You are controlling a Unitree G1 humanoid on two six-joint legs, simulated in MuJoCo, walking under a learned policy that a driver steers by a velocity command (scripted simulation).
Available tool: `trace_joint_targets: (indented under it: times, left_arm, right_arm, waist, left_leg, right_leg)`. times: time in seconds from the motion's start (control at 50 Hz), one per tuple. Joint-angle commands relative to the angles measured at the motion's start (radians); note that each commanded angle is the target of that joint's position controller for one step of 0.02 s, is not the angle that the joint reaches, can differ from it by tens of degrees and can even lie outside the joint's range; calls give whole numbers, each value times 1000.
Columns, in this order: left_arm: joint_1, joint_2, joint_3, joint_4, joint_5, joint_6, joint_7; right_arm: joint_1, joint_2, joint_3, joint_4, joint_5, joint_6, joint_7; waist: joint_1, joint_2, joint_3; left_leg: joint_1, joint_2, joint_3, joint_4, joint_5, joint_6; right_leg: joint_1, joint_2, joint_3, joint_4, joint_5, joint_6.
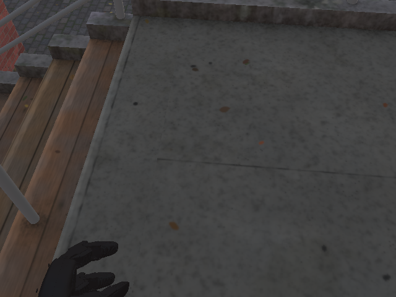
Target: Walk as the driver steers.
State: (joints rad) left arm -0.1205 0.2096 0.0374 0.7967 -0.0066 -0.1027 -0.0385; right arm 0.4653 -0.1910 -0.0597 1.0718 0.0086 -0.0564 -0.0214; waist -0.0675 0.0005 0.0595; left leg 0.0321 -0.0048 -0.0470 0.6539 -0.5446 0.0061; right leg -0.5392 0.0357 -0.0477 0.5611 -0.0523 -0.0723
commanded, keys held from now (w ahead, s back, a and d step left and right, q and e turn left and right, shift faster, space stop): no key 0.40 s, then e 0.60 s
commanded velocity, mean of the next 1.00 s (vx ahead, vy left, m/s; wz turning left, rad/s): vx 0.07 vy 0.00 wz -0.23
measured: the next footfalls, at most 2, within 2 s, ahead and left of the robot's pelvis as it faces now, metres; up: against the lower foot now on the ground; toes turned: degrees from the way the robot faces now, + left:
left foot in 0.38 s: +0.20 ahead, +0.14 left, +0.00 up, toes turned -1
right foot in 0.80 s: +0.18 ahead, -0.12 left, +0.00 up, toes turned -12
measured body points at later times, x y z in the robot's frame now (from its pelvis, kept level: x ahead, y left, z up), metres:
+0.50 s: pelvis +0.13 +0.01 +0.03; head +0.14 +0.02 +0.48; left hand +0.22 +0.25 -0.12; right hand +0.23 -0.26 -0.10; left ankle +0.16 +0.14 -0.71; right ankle +0.14 -0.09 -0.71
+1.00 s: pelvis +0.14 -0.05 +0.03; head +0.17 -0.09 +0.48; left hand +0.33 +0.19 -0.07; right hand +0.22 -0.37 -0.10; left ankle +0.18 +0.11 -0.62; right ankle +0.14 -0.12 -0.71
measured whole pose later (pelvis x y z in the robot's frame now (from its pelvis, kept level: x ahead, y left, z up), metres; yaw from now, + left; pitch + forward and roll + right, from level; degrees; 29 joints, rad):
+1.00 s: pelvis +0.14 -0.05 +0.03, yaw -17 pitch +3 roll +3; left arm 0.17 0.27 0.06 0.81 -0.01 0.01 0.02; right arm 0.04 -0.30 -0.09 0.85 0.00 0.00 -0.07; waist 0.02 0.03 0.05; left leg -0.57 0.00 -0.05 1.12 -0.39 -0.05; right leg -0.30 0.07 0.05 0.45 -0.19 -0.09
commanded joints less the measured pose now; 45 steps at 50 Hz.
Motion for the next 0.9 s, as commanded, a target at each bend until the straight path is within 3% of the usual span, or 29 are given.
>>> trace_joint_targets:
  times: [0.02,0.04,0.06,0.08,0.14,0.18,0.24,0.3,0.36,0.38,0.4,0.42,0.44,0.46,0.5,0.54,0.56,0.6,0.62,0.64,0.66,0.72,0.76,0.78,0.8,0.82,0.84,0.86,0.9]
  left_arm:
    - [461,197,54,96,9,17,-6]
    - [309,158,40,76,-6,17,-2]
    - [212,120,29,60,-9,15,1]
    - [172,98,21,59,1,10,0]
    - [171,75,7,97,33,2,-1]
    - [157,98,6,113,40,3,14]
    - [181,142,14,131,26,20,38]
    - [214,146,10,149,20,35,40]
    - [224,127,-1,159,5,47,43]
    - [259,113,-7,172,4,49,42]
    - [292,100,-12,179,16,52,40]
    - [371,103,-5,185,12,53,37]
    - [311,120,-5,174,10,61,40]
    - [257,142,1,147,2,70,44]
    - [235,161,11,120,-4,87,56]
    - [235,146,17,96,-7,96,61]
    - [231,137,17,80,-6,101,63]
    - [240,134,26,60,-5,113,59]
    - [216,148,34,43,-9,123,52]
    - [210,152,41,24,-23,133,52]
    - [217,142,42,23,-33,146,52]
    - [245,129,44,30,-21,162,38]
    - [302,139,58,48,-22,170,25]
    - [335,153,69,58,-19,173,25]
    - [347,239,93,48,-17,171,38]
    - [377,345,101,12,13,154,39]
    - [390,328,90,-2,47,120,28]
    - [321,312,88,-20,39,95,29]
    - [239,254,75,-39,-6,86,46]
  right_arm:
    - [150,-107,-16,-26,18,-39,21]
    - [18,-124,-24,-78,31,-36,15]
    - [-61,-118,-24,-97,22,-28,-2]
    - [-89,-119,-34,-105,6,-17,-17]
    - [-43,-49,-30,-111,-6,13,-31]
    - [-77,-46,-29,-136,-9,26,-39]
    - [-182,-75,-28,-169,-10,45,-40]
    - [-254,-102,-30,-181,-5,67,-42]
    - [-272,-104,-30,-179,-16,61,-39]
    - [-266,-115,-30,-177,-22,58,-38]
    - [-250,-143,-32,-176,-27,56,-35]
    - [-278,-210,-48,-162,-8,58,-35]
    - [-279,-171,-49,-159,-2,57,-31]
    - [-293,-155,-47,-165,-6,54,-33]
    - [-302,-176,-58,-173,-6,49,-41]
    - [-247,-191,-69,-164,-6,42,-51]
    - [-218,-200,-73,-161,-8,40,-55]
    - [-247,-201,-71,-186,-11,34,-66]
    - [-264,-199,-64,-206,-22,24,-71]
    - [-308,-215,-63,-225,-18,14,-76]
    - [-364,-232,-66,-236,-9,13,-76]
    - [-398,-261,-71,-229,4,29,-68]
    - [-402,-246,-65,-219,17,36,-56]
    - [-371,-221,-58,-203,17,38,-47]
    - [-329,-165,-44,-200,-9,41,-34]
    - [-404,-126,-26,-268,-38,38,-33]
    - [-427,-174,-40,-280,-16,35,-38]
    - [-440,-200,-47,-279,3,40,-40]
    - [-426,-222,-57,-257,-11,52,-62]
  waist:
    - [178,-166,-553]
    - [139,-137,-337]
    - [106,-21,-212]
    - [80,17,-157]
    - [17,-44,-160]
    - [-1,-72,-158]
    - [25,-76,-161]
    - [52,-73,-113]
    - [36,-55,-78]
    - [35,-33,-73]
    - [49,-4,-91]
    - [123,110,-89]
    - [81,104,-79]
    - [73,91,-64]
    - [70,96,-74]
    - [54,119,-106]
    - [44,145,-122]
    - [42,220,-149]
    - [26,202,-151]
    - [43,166,-143]
    - [67,147,-133]
    - [79,141,-149]
    - [107,132,-161]
    - [113,85,-159]
    - [91,-156,-128]
    - [108,-350,-161]
    - [136,-201,-247]
    - [109,-140,-171]
    - [78,-70,-130]
  left_leg:
    - [-579,-57,-186,731,-91,5]
    - [-648,-3,-89,698,-12,0]
    - [-626,43,-45,642,66,-7]
    - [-577,67,-32,594,107,-13]
    - [-390,95,-38,450,176,-15]
    - [-359,93,-25,304,213,-28]
    - [-323,95,-18,128,325,-36]
    - [-303,89,-17,15,351,-34]
    - [-216,69,9,-177,394,-16]
    - [-174,88,-7,-243,461,-5]
    - [-122,140,-51,-246,588,14]
    - [-112,132,-40,-207,544,44]
    - [-178,107,-28,-230,423,40]
    - [-200,101,-24,-240,390,34]
    - [-188,107,-20,-223,443,39]
    - [-142,161,-62,-221,511,80]
    - [-109,229,-122,-236,583,121]
    - [-90,381,-238,-252,787,220]
    - [-98,435,-268,-266,867,263]
    - [-110,448,-251,-280,856,249]
    - [-137,417,-190,-282,810,204]
    - [-245,325,-13,-254,754,128]
    - [-290,287,64,-183,623,82]
    - [-338,256,108,-97,498,37]
    - [-523,149,212,158,221,-50]
    - [-726,0,124,433,-202,-97]
    - [-712,17,-19,576,-185,-78]
    - [-762,31,-33,606,-91,-57]
    - [-755,65,-48,542,76,-48]
  right_leg:
    - [977,-424,660,-137,419,-295]
    - [780,-375,487,-179,385,-250]
    - [590,-328,382,-215,425,-212]
    - [454,-293,309,-241,492,-194]
    - [250,-249,190,-299,568,-192]
    - [196,-234,140,-314,560,-197]
    - [192,-220,134,-344,303,-168]
    - [191,-219,177,-388,-42,-153]
    - [195,-191,196,-353,-235,-106]
    - [197,-167,194,-329,-249,-68]
    - [185,-132,167,-270,-234,-32]
    - [153,-65,123,-283,-244,-12]
    - [202,-44,85,-248,-237,3]
    - [197,-37,80,-210,-218,5]
    - [168,-30,80,-127,-127,-9]
    - [114,-14,66,-2,-92,-2]
    - [67,-5,53,81,-113,13]
    - [3,-5,28,285,-418,41]
    - [-37,-25,56,429,-548,53]
    - [-60,-72,101,458,-559,61]
    - [-39,-103,106,398,-516,66]
    - [160,-53,-10,226,-328,69]
    - [299,-5,-70,60,-169,44]
    - [382,9,-48,-25,-99,15]
    - [496,-130,190,-143,186,-63]
    - [525,-400,604,-224,479,-275]
    - [506,-423,637,-251,355,-334]
    - [484,-372,550,-237,285,-287]
    - [444,-285,434,-220,208,-172]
